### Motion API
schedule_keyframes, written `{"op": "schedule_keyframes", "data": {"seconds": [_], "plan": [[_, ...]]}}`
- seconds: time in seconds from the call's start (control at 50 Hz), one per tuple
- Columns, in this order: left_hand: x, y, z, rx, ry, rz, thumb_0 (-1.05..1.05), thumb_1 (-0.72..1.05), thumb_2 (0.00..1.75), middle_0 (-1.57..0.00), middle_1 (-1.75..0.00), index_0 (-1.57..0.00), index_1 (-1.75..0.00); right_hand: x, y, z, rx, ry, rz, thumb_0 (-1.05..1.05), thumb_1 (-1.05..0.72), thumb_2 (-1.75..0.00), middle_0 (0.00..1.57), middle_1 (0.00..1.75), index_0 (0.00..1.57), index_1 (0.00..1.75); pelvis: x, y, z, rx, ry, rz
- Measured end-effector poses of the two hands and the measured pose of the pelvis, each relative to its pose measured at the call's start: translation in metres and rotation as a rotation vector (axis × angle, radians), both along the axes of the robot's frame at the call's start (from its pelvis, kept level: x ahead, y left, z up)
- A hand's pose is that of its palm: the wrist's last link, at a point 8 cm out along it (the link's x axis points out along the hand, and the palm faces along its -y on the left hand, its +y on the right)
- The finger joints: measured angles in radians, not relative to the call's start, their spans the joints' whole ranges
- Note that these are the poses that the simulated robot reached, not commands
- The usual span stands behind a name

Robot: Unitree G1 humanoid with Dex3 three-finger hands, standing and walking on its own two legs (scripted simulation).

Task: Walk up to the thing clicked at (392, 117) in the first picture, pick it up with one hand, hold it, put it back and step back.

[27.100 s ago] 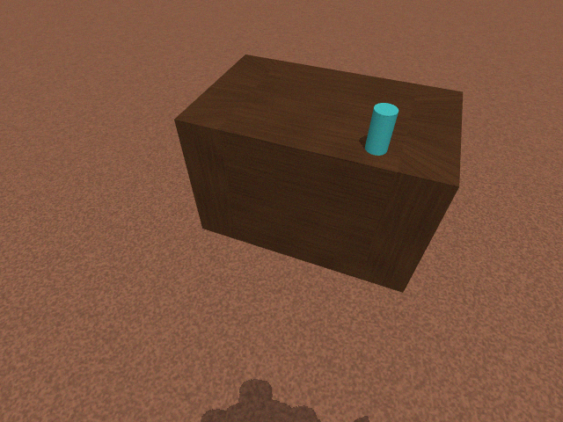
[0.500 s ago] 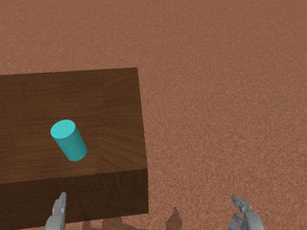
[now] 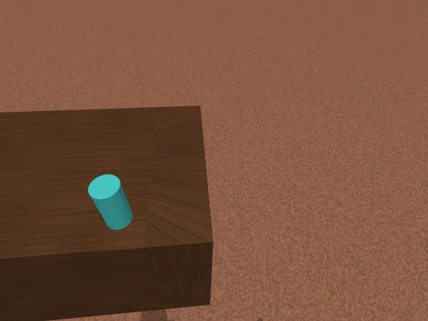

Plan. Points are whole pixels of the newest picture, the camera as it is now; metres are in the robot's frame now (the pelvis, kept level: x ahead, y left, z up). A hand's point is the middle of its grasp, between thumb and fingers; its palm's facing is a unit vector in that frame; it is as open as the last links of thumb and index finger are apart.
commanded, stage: stand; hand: left
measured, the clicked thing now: (112, 203) +0.42 +0.25 -0.08
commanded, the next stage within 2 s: none
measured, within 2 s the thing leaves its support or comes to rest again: neither
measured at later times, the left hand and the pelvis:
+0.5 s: hand out of the picture +0.02 +0.26 -0.13, palm faces -0.02 -0.94 -0.33, open 8.0 cm; pelvis -0.02 +0.01 +0.03, yaw +0 degrees
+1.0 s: hand out of the picture +0.04 +0.25 -0.13, palm faces -0.04 -0.94 -0.33, open 7.4 cm; pelvis -0.01 +0.01 +0.03, yaw +0 degrees
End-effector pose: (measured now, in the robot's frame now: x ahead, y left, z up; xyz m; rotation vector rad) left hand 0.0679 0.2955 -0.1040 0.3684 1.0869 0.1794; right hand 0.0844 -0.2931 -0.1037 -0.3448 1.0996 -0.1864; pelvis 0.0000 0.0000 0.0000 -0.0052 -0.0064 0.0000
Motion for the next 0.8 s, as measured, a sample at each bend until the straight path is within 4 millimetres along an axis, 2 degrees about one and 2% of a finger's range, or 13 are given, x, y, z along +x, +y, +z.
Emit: {"op": "schedule_keyframes", "data": {"seconds": [0.12, 0.28, 0.38, 0.46, 0.6, 0.8], "plan": [[-0.017, 0.004, -0.001, -0.020, 0.060, 0.041, 0.00, -0.35, 0.27, -0.14, -0.19, -0.15, -0.19, -0.011, 0.010, 0.004, 0.007, 0.045, -0.012, 0.00, -0.91, -0.90, 0.20, 0.30, 0.21, 0.30, -0.003, 0.006, 0.010, -0.005, -0.022, -0.004], [-0.036, 0.002, 0.003, -0.040, 0.122, 0.060, 0.00, 0.18, 0.70, -0.19, -0.27, -0.19, -0.28, -0.021, 0.021, 0.007, 0.044, 0.079, -0.027, 0.00, -0.91, -0.89, 0.20, 0.30, 0.21, 0.30, -0.010, 0.008, 0.022, -0.005, -0.044, 0.002], [-0.045, 0.002, 0.005, -0.043, 0.145, 0.069, 0.00, 0.54, 0.82, -0.20, -0.29, -0.20, -0.29, -0.029, 0.021, 0.008, 0.048, 0.095, -0.041, 0.00, -0.91, -0.89, 0.21, 0.30, 0.21, 0.30, -0.014, 0.009, 0.026, -0.004, -0.055, 0.004], [-0.050, 0.004, 0.006, -0.043, 0.159, 0.077, 0.01, 0.72, 0.87, -0.20, -0.30, -0.20, -0.30, -0.036, 0.018, 0.010, 0.042, 0.112, -0.050, 0.00, -0.91, -0.89, 0.21, 0.30, 0.21, 0.30, -0.017, 0.009, 0.028, -0.003, -0.059, 0.004], [-0.056, 0.006, 0.007, -0.038, 0.189, 0.086, 0.01, 0.86, 0.90, -0.20, -0.30, -0.20, -0.30, -0.047, 0.011, 0.010, 0.032, 0.145, -0.066, 0.00, -0.91, -0.89, 0.20, 0.30, 0.21, 0.30, -0.020, 0.008, 0.029, 0.000, -0.055, 0.005], [-0.054, 0.004, 0.008, -0.038, 0.205, 0.085, 0.01, 0.90, 0.90, -0.20, -0.30, -0.20, -0.30, -0.049, 0.008, 0.010, 0.035, 0.164, -0.078, 0.00, -0.91, -0.89, 0.20, 0.30, 0.21, 0.30, -0.017, 0.007, 0.031, -0.001, -0.053, 0.003]]}}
